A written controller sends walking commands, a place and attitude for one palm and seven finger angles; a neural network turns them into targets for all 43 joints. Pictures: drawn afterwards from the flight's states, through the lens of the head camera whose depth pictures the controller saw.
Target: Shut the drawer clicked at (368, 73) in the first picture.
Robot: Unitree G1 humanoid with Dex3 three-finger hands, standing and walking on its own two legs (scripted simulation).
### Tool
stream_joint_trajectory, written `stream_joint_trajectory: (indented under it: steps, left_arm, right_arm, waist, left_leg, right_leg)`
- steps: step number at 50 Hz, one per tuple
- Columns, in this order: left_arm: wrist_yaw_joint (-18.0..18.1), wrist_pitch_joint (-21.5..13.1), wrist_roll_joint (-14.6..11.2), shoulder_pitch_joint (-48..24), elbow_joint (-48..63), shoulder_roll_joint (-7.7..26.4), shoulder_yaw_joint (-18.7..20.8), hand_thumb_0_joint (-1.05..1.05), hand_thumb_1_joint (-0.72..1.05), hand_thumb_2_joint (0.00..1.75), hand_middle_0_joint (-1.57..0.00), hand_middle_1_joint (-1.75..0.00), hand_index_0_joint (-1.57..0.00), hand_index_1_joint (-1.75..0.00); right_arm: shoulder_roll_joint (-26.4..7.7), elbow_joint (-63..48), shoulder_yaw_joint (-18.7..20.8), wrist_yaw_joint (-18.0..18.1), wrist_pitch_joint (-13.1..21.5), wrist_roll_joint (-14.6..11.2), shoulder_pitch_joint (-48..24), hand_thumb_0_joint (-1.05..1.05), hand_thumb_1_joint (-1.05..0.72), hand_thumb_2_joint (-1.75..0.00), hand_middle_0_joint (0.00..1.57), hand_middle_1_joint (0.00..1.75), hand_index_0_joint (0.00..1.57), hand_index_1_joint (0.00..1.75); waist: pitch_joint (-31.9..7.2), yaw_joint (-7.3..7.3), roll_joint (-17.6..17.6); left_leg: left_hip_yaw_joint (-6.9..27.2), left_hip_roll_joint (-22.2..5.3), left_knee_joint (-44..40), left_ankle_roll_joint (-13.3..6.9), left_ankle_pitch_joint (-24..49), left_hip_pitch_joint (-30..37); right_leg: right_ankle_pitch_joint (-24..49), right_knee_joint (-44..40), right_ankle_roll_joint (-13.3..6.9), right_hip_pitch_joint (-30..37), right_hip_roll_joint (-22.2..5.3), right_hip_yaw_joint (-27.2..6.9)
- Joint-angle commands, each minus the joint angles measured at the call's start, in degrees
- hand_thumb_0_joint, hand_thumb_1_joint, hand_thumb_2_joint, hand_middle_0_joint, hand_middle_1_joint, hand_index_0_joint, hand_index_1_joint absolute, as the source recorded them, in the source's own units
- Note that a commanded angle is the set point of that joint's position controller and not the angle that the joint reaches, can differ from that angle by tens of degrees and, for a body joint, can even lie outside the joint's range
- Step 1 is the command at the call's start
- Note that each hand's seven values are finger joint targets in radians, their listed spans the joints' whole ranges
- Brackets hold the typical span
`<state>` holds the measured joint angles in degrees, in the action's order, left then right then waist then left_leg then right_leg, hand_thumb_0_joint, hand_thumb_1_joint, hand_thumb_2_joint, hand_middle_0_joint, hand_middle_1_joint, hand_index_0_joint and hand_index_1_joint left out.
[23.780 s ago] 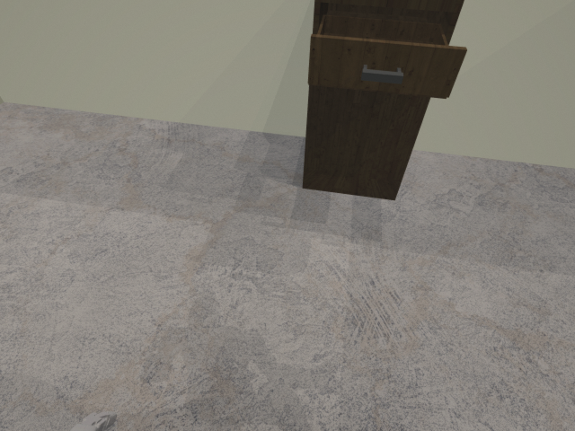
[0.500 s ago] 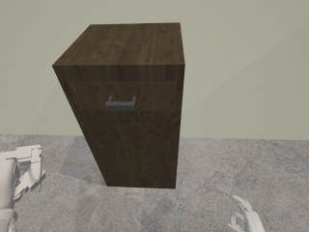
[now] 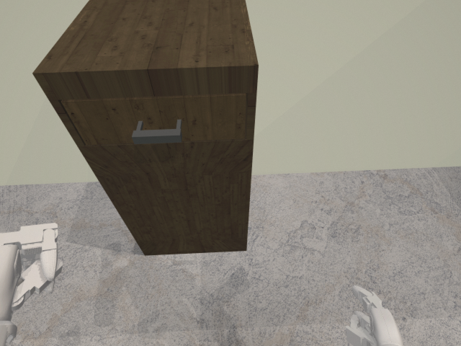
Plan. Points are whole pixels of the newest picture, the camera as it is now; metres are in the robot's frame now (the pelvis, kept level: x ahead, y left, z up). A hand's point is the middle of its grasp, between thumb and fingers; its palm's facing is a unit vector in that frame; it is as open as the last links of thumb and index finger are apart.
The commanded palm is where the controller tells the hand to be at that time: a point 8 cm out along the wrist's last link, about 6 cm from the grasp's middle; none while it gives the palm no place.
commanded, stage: step back with the hand held close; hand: left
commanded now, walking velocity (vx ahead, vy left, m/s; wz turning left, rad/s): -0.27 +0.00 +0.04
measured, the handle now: (158, 130) +0.58 +0.21 +0.02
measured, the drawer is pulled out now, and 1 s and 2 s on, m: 0.00 0.00 0.00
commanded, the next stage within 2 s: stop stepping back and stand still in 1.14 s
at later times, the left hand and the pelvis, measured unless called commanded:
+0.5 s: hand out of the picture +0.12 +0.26 +0.15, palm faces +0.36 -0.81 -0.47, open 3.3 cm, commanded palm +0.05 +0.30 +0.17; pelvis -0.07 +0.02 -0.01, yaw +1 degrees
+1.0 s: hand out of the picture +0.04 +0.21 +0.17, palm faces +0.20 -0.80 -0.57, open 3.2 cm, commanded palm -0.02 +0.27 +0.17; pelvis -0.15 -0.01 -0.01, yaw +1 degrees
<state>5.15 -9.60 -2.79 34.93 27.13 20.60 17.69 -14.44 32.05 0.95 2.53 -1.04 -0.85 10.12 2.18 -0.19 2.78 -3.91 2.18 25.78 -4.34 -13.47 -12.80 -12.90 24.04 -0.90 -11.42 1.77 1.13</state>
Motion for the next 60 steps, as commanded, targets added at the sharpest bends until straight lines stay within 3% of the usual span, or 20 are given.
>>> stream_joint_trajectory:
  steps: [1, 6, 11, 15, 20, 24, 27, 29, 35, 40, 42, 44, 46, 47, 49, 51, 53, 56, 58, 60]
  left_arm:
    - [2.64, -4.47, -0.75, 0.95, 18.97, 14.82, 12.75, 0.00, 0.90, 0.90, -1.40, -1.60, -1.40, -1.60]
    - [2.83, -4.60, -0.65, 3.18, 17.68, 12.59, 12.19, 0.00, 0.90, 0.90, -1.40, -1.60, -1.40, -1.60]
    - [2.43, -4.82, 0.04, 2.81, 14.27, 9.87, 10.76, 0.00, 0.90, 0.90, -1.40, -1.60, -1.40, -1.60]
    - [2.52, -5.39, 0.98, 0.16, 14.20, 9.65, 10.37, 0.00, 0.90, 0.90, -1.40, -1.60, -1.40, -1.60]
    - [2.97, -6.62, 1.86, -2.51, 18.30, 10.36, 10.17, 0.00, 0.90, 0.90, -1.40, -1.60, -1.40, -1.60]
    - [3.78, -7.69, 1.98, -2.48, 20.88, 11.04, 11.00, 0.00, 0.90, 0.90, -1.40, -1.60, -1.40, -1.60]
    - [3.81, -8.49, 2.75, -1.56, 21.21, 11.20, 12.48, 0.00, 0.90, 0.90, -1.40, -1.60, -1.40, -1.60]
    - [3.60, -8.95, 3.15, -0.63, 18.78, 11.78, 14.17, 0.00, 0.90, 0.90, -1.40, -1.60, -1.40, -1.60]
    - [1.86, -10.06, 0.91, 1.61, 17.46, 9.31, 11.21, 0.00, 0.90, 0.90, -1.40, -1.60, -1.40, -1.60]
    - [1.61, -11.80, -0.15, 0.37, 23.69, 11.73, 11.10, 0.00, 0.90, 0.90, -1.40, -1.60, -1.40, -1.60]
    - [1.74, -11.53, -0.50, 3.09, 25.46, 13.42, 12.75, 0.00, 0.90, 0.90, -1.40, -1.60, -1.40, -1.60]
    - [1.66, -11.20, -1.65, 6.73, 25.16, 15.18, 15.12, 0.00, 0.90, 0.90, -1.40, -1.60, -1.40, -1.60]
    - [1.51, -10.49, -2.44, 11.12, 22.60, 17.04, 18.53, 0.00, 0.90, 0.90, -1.40, -1.60, -1.40, -1.60]
    - [1.33, -10.32, -2.72, 11.15, 21.26, 16.22, 17.93, 0.00, 0.90, 0.90, -1.40, -1.60, -1.40, -1.60]
    - [1.77, -10.00, -3.01, 8.41, 18.44, 15.79, 16.86, 0.00, 0.90, 0.90, -1.40, -1.60, -1.40, -1.60]
    - [2.45, -8.93, -2.09, 3.62, 15.15, 14.30, 15.09, 0.00, 0.90, 0.90, -1.40, -1.60, -1.40, -1.60]
    - [2.31, -7.17, -0.97, 0.78, 11.01, 12.11, 11.53, 0.00, 0.90, 0.90, -1.40, -1.60, -1.40, -1.60]
    - [2.43, -7.62, 0.04, -6.84, 12.81, 10.36, 6.44, 0.00, 0.90, 0.90, -1.40, -1.60, -1.40, -1.60]
    - [2.49, -8.71, 0.85, -8.38, 16.37, 11.91, 6.83, 0.00, 0.90, 0.90, -1.40, -1.60, -1.40, -1.60]
    - [2.53, -9.76, 0.50, -5.03, 17.59, 12.77, 8.14, 0.00, 0.90, 0.90, -1.40, -1.60, -1.40, -1.60]
  right_arm:
    - [-6.03, -11.18, 2.34, 1.42, 2.78, -0.17, -5.95, 0.00, -0.90, -0.90, 0.20, 0.30, 0.20, 0.30]
    - [-6.07, -10.85, 2.75, 1.85, 3.60, 0.16, -4.64, 0.00, -0.90, -0.90, 0.20, 0.30, 0.20, 0.30]
    - [-6.67, -10.30, 3.16, 1.66, 4.70, 0.40, -4.18, 0.00, -0.90, -0.90, 0.20, 0.30, 0.20, 0.30]
    - [-6.83, -10.59, 3.01, 1.66, 5.35, 0.13, -3.89, 0.00, -0.90, -0.90, 0.20, 0.30, 0.20, 0.30]
    - [-6.72, -10.90, 2.87, 1.66, 6.33, 0.66, -3.07, 0.00, -0.90, -0.90, 0.20, 0.30, 0.20, 0.30]
    - [-6.71, -10.46, 2.41, 1.83, 7.37, 1.20, -2.77, 0.00, -0.90, -0.90, 0.20, 0.30, 0.20, 0.30]
    - [-6.76, -10.46, 2.54, 2.10, 8.19, 1.27, -3.53, 0.00, -0.90, -0.90, 0.20, 0.30, 0.20, 0.30]
    - [-6.53, -10.07, 3.16, 2.05, 8.48, 1.44, -3.34, 0.00, -0.90, -0.90, 0.20, 0.30, 0.20, 0.30]
    - [-6.47, -7.28, 3.39, 0.99, 9.57, 1.70, -2.38, 0.00, -0.90, -0.90, 0.20, 0.30, 0.20, 0.30]
    - [-5.65, -4.78, 3.30, 0.17, 10.08, 1.95, -1.62, 0.00, -0.90, -0.90, 0.20, 0.30, 0.20, 0.30]
    - [-5.26, -5.80, 2.96, -0.29, 9.50, 1.68, -1.86, 0.00, -0.90, -0.90, 0.20, 0.30, 0.20, 0.30]
    - [-5.31, -7.79, 3.01, -0.43, 8.94, 1.11, -3.30, 0.00, -0.90, -0.90, 0.20, 0.30, 0.20, 0.30]
    - [-5.16, -9.78, 2.66, -0.28, 7.65, 0.75, -5.60, 0.00, -0.90, -0.90, 0.20, 0.30, 0.20, 0.30]
    - [-4.28, -10.22, 2.37, -0.16, 6.77, 0.17, -6.16, 0.00, -0.90, -0.90, 0.20, 0.30, 0.20, 0.30]
    - [-3.89, -9.16, 2.81, 0.30, 5.91, -0.50, -6.18, 0.00, -0.90, -0.90, 0.20, 0.30, 0.20, 0.30]
    - [-3.76, -6.49, 3.65, 0.43, 5.63, 0.50, -6.74, 0.00, -0.90, -0.90, 0.20, 0.30, 0.20, 0.30]
    - [-1.77, -6.46, 1.95, 0.98, 4.74, 1.05, -6.53, 0.00, -0.90, -0.90, 0.20, 0.30, 0.20, 0.30]
    - [-4.02, -5.74, 1.10, 2.76, 5.33, 0.71, -7.04, 0.00, -0.90, -0.90, 0.20, 0.30, 0.20, 0.30]
    - [-6.06, -5.51, 2.52, 2.57, 6.41, 0.78, -3.83, 0.00, -0.90, -0.90, 0.20, 0.30, 0.20, 0.30]
    - [-5.17, -5.78, 3.33, 0.92, 8.66, 0.99, -0.48, 0.00, -0.90, -0.90, 0.20, 0.30, 0.20, 0.30]
  waist:
    - [-13.79, 1.54, 0.13]
    - [-10.94, 1.27, 3.18]
    - [-6.83, 0.69, 3.06]
    - [-3.88, 0.01, -1.77]
    - [-3.20, -0.58, -4.04]
    - [-4.60, -0.65, 1.04]
    - [-6.88, 0.18, 8.67]
    - [-6.57, 0.30, 8.33]
    - [-6.33, -0.03, 1.83]
    - [-20.80, 0.76, 4.21]
    - [-25.97, 0.84, 5.00]
    - [-25.81, 1.28, 2.62]
    - [-21.56, 1.65, 0.29]
    - [-17.33, 0.77, -4.13]
    - [-9.56, -0.12, -10.96]
    - [-3.46, -0.03, -9.41]
    - [0.34, -0.97, -7.37]
    - [2.62, -2.04, -1.21]
    - [-6.11, -0.22, 6.73]
    - [-13.66, 0.37, 4.30]
  left_leg:
    - [9.15, -7.76, -2.64, 0.26, 19.85, -0.66]
    - [11.45, -9.21, -5.31, -0.24, 15.62, -5.87]
    - [13.67, -11.51, -9.51, -1.79, -0.34, -16.48]
    - [14.51, -11.11, -10.13, -2.71, -17.66, -25.40]
    - [13.72, -7.92, -4.26, -2.04, -22.22, -22.81]
    - [15.98, -8.99, -7.25, -1.74, -20.99, -20.57]
    - [20.94, -14.75, -15.58, -3.57, -25.38, -29.45]
    - [22.10, -17.59, -17.32, -5.07, -28.39, -33.14]
    - [20.28, -15.66, -11.99, -3.46, -8.87, -14.59]
    - [13.59, -13.36, -2.32, -0.99, 34.31, 14.52]
    - [10.45, -12.42, 0.53, -0.52, 42.99, 20.79]
    - [9.02, -12.18, 0.91, -0.61, 34.54, 16.93]
    - [7.71, -10.10, 0.35, 0.82, 16.90, 6.35]
    - [5.57, -7.31, 2.79, 2.19, 6.76, 3.44]
    - [4.20, -1.16, 19.35, 4.76, -4.65, 0.77]
    - [8.29, -1.19, 34.36, 5.19, -10.61, -7.09]
    - [7.96, -3.98, 25.41, 4.96, -8.35, -10.53]
    - [4.67, -2.66, -2.88, 4.31, 7.98, -5.92]
    - [13.89, -13.85, -5.07, -0.32, 41.38, 3.51]
    - [16.82, -17.84, -2.32, -3.95, 50.43, 13.89]
  right_leg:
    - [20.81, 2.76, 1.03, 7.20, -4.88, -4.75]
    - [14.35, 5.82, 1.18, 6.42, -3.01, -4.02]
    - [7.38, 9.84, 1.09, 8.58, -1.93, -4.50]
    - [4.31, 9.59, 1.01, 10.56, -2.63, -6.71]
    - [-7.58, 2.06, -0.57, 2.90, -5.11, -11.66]
    - [-6.20, 4.61, -0.13, 1.90, -3.34, -8.62]
    - [2.88, 18.21, 1.78, 12.80, 1.55, -4.04]
    - [-1.48, 22.89, 2.16, 14.96, 2.60, -4.34]
    - [-6.27, 9.53, 1.20, 2.63, 2.68, -4.24]
    - [2.20, 1.29, 2.55, -5.41, 1.28, -3.99]
    - [5.87, 1.91, 3.71, -5.81, 0.95, -3.51]
    - [4.52, 1.80, 4.72, -5.16, 0.23, -3.38]
    - [8.34, -0.96, 3.82, -2.45, -1.65, -4.04]
    - [8.50, -3.85, 2.34, -5.54, -4.70, -6.31]
    - [-3.15, -14.41, -3.03, -19.40, -16.13, -18.07]
    - [2.44, -14.45, -8.04, -22.47, -20.98, -20.96]
    - [17.77, -8.23, -6.94, -15.68, -15.88, -13.30]
    - [28.28, 2.31, -0.90, -8.08, -6.75, -5.14]
    - [8.49, 12.65, 2.99, -8.62, -0.71, -4.39]
    - [-10.60, 19.75, 2.85, -15.62, 0.59, -5.57]
